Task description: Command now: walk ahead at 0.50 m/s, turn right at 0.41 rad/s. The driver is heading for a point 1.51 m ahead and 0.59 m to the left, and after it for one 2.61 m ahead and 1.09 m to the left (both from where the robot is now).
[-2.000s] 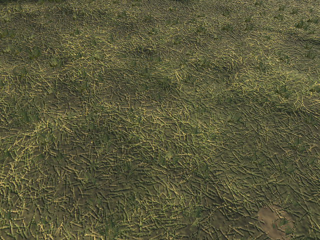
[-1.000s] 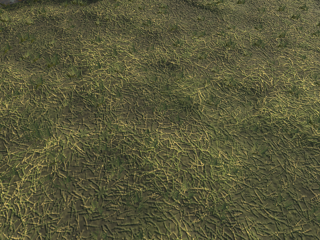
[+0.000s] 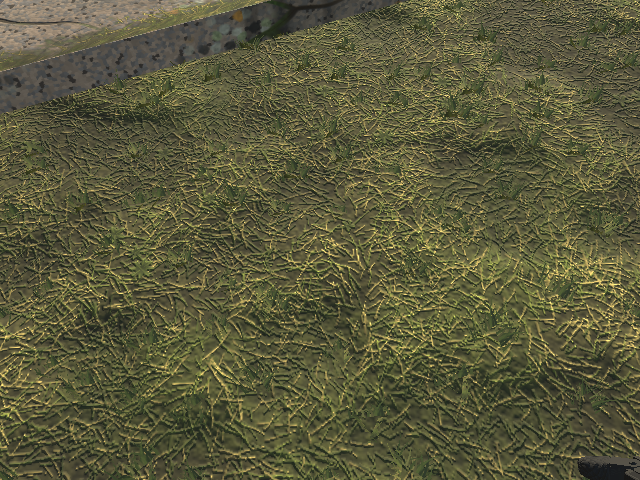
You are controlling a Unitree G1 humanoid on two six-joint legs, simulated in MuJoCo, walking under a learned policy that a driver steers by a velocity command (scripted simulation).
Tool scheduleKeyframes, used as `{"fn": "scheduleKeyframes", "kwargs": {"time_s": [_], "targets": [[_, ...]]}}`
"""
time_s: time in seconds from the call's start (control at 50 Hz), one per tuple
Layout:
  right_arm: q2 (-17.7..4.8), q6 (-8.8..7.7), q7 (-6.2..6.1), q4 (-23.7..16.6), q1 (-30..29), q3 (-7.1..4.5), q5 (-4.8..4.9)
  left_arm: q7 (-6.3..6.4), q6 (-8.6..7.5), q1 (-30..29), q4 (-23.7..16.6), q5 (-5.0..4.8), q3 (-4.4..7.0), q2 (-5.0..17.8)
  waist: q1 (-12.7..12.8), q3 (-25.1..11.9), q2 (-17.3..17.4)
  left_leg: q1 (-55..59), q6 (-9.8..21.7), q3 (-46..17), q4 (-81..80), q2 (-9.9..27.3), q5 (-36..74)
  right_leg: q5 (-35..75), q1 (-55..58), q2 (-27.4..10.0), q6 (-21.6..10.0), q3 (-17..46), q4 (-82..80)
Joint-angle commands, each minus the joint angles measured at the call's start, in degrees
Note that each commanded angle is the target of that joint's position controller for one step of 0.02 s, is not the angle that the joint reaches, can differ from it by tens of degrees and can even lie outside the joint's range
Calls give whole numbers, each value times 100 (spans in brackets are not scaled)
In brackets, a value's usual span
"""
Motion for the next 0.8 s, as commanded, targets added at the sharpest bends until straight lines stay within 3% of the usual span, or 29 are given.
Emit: {"fn": "scheduleKeyframes", "kwargs": {"time_s": [0.02, 0.06, 0.1, 0.14, 0.16, 0.18, 0.2, 0.22, 0.24, 0.26, 0.28, 0.3, 0.36, 0.4, 0.44, 0.5, 0.58, 0.62, 0.64, 0.66, 0.68, 0.7, 0.72, 0.74, 0.76, 0.8], "targets": [[-208, -89, 84, -373, -427, 20, 60, 55, -71, 117, -268, -5, 206, 893, 124, -182, -705, 896, 12, 439, -869, -382, 1125, 943, -527, -1181, -710, 677, -588], [-315, -130, 154, -419, -553, 16, 88, 45, -82, 300, -146, -1, 174, 830, 211, -111, -765, 731, 171, 389, -1080, -324, 1082, 876, -38, -1418, -681, 791, -407], [-448, -178, 208, -466, -566, -10, 23, 76, -38, 372, -67, 56, 160, 831, 166, -51, -796, 561, 417, 433, -1295, -384, 667, 1823, 565, -1613, -560, 843, 8], [-605, -226, 238, -336, -79, -70, -20, 108, 10, 208, -79, 102, 162, 910, -114, -316, -875, 1082, 687, 608, -1462, -590, 419, 3374, 919, -1560, -329, 672, 708], [-736, -249, 249, -150, 518, -134, -61, 121, 24, 95, -121, 110, 138, 894, -430, -694, -796, 1890, 844, 702, -1614, -682, 988, 4048, 890, -1294, -151, 439, 1447], [-986, -258, 257, -21, 1233, -177, -130, 139, 25, 88, -238, 196, 68, 759, -673, -1420, -376, 3275, 1141, -29, -1255, -13, 2817, 3048, 242, -953, 90, 198, 2719], [-1297, -183, 269, 38, 1553, -214, -180, 98, -35, 1037, -170, 204, -55, 383, -364, -2277, 1091, 5352, 2258, -1941, -1061, 1368, 4298, -599, -1586, -204, 596, -135, 4924], [-978, -79, 319, 128, 1708, -159, 32, 49, -57, 1269, -67, 175, -47, 636, -426, -2709, 1205, 5688, 2541, -3078, -1575, 1607, 3515, -2473, -2243, -134, 708, 152, 5536], [-828, 1, 311, -36, 1272, -120, 155, 37, -29, 658, -187, 72, 36, 992, -520, -1951, 618, 5059, 2248, -2624, -1701, 1359, 2331, -2230, -2667, -447, 741, 251, 5844], [-740, 88, 274, -178, 859, -88, 136, 71, 15, 27, -355, 61, 45, 1013, -528, -1326, 100, 4238, 2001, -2103, -1858, 1085, 1818, -1898, -2809, -609, 762, 72, 5681], [-719, 152, 240, -250, 652, -66, 96, 124, 73, -319, -459, 104, 71, 1001, -472, -846, -157, 3446, 1926, -1774, -2031, 920, 1730, -1701, -2822, -719, 779, -30, 5422], [-772, 185, 205, -259, 628, -85, 50, 177, 137, -360, -539, 150, 93, 961, -341, -718, -74, 2927, 1855, -1635, -2169, 764, 1635, -1505, -2553, -833, 757, -13, 5073], [-837, 279, 138, -305, 623, -142, -9, 283, 222, -108, -548, 148, 48, 650, -150, -810, 406, 2391, 1777, -1239, -2291, 401, 1821, -1343, -2073, -747, 816, -128, 4111], [-968, 349, 56, -339, 709, -210, 40, 330, 239, -194, -584, 156, 46, 635, -174, -1027, 421, 2409, 1797, -1268, -2259, 390, 1733, -1071, -2023, -679, 912, -119, 3647], [-1009, 449, -20, -399, 701, -244, 105, 343, 278, -367, -625, 154, 49, 649, -221, -1111, 406, 2323, 1687, -1354, -2286, 307, 906, -658, -1953, -635, 971, -54, 3280], [-975, 579, -97, -468, 696, -252, 142, 331, 302, -736, -746, 130, 36, 625, -331, -895, 530, 2111, 1527, -1598, -2386, 142, -583, -390, -1873, -540, 1002, 11, 2714], [-974, 694, -137, -529, 812, -275, 124, 254, 148, -941, -858, 76, 39, 684, -418, -760, 723, 2333, 1478, -2062, -2168, 131, -542, -544, -1594, -406, 951, 61, 1839], [-948, 748, -149, -616, 706, -266, 165, 192, 53, -694, -799, 42, 67, 724, -231, -785, 737, 2426, 1349, -2212, -1877, 31, -56, -190, -1073, -390, 839, -2, 896], [-872, 778, -161, -663, 679, -239, 198, 167, 18, -505, -737, 44, 101, 799, -115, -786, 684, 2284, 1174, -2141, -1650, -148, -92, 351, -572, -531, 744, -26, 230], [-628, 791, -167, -710, 843, -162, 178, 187, 20, -379, -745, 132, 176, 1107, -194, -983, 209, 1792, 889, -1818, -1001, -442, -1008, 710, 159, -1371, 446, 526, 52], [-360, 750, -143, -838, 1097, -106, 160, 226, 112, -682, -854, 294, 271, 1592, -575, -793, -1428, 624, 528, -661, 133, -1382, -2816, 2079, 523, -2530, -330, 1835, -40], [-864, 675, -110, -838, 1117, -236, 92, 200, 133, -621, -900, 432, 231, 1322, -423, -876, -1685, 290, 247, -296, 1529, -1240, -3546, 2785, 283, -3120, -998, 2412, -74], [-1157, 680, -84, -732, 1252, -349, 115, 205, 131, -815, -1006, 361, 147, 1038, -469, -815, -1204, 270, 113, -331, 2233, -1030, -3226, 2831, 214, -2924, -976, 1926, 40], [-1135, 748, -100, -611, 1326, -383, 146, 208, 142, -1031, -1043, 270, 108, 865, -526, -684, -909, 216, -10, -239, 2543, -953, -2884, 2657, 166, -2499, -697, 1304, 153], [-1025, 829, -132, -567, 1344, -372, 141, 217, 161, -1132, -1065, 192, 84, 806, -519, -608, -833, 100, -115, -177, 2804, -901, -2592, 2476, 192, -2249, -519, 936, 209], [-746, 913, -105, -689, 1202, -288, 177, 243, 214, -1091, -1043, 179, 71, 846, -427, -454, -933, 80, -267, 62, 2873, -838, -2234, 2658, 48, -2039, -535, 416, 146]]}}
